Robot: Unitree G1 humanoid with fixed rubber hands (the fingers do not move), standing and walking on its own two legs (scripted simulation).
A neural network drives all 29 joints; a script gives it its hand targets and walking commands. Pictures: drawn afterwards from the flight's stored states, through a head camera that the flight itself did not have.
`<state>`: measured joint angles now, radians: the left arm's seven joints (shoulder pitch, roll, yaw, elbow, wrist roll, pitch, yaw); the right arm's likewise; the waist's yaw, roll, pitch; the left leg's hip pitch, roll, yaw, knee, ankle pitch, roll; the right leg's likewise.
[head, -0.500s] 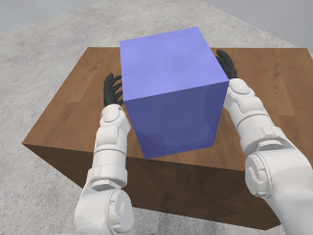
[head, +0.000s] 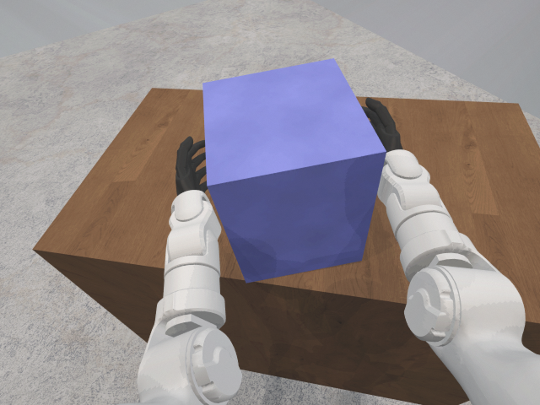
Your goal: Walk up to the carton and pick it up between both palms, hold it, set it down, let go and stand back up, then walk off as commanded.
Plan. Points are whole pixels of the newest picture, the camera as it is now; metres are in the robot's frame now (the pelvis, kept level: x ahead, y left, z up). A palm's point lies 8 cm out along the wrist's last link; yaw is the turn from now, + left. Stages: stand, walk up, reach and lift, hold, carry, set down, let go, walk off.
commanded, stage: reach and lift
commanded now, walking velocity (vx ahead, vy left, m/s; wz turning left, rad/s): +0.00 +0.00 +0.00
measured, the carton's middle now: (287, 177) +0.45 +0.08 +0.09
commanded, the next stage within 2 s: none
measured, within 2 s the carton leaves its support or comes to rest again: leaves its support in 0.10 s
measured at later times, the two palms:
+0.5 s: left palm (187, 196) +0.36 +0.21 +0.12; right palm (388, 162) +0.45 -0.06 +0.14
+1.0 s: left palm (180, 193) +0.35 +0.22 +0.14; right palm (394, 167) +0.43 -0.07 +0.16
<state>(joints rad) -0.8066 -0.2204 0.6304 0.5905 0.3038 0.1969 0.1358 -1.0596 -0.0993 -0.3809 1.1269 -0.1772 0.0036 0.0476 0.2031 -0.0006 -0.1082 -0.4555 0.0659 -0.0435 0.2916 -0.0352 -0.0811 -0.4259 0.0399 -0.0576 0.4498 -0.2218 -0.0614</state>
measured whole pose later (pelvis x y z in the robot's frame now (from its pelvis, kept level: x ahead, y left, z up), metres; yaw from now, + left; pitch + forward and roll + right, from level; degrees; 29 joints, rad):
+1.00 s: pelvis -0.03 +0.01 +0.00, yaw +0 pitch +9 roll +0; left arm -0.78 -0.13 0.45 0.59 0.29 0.32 0.16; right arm -1.00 -0.08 -0.38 1.18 -0.18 -0.06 0.00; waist 0.15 -0.05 -0.17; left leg -0.45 0.07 -0.04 0.29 0.00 -0.08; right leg -0.42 0.04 -0.06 0.44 -0.18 -0.06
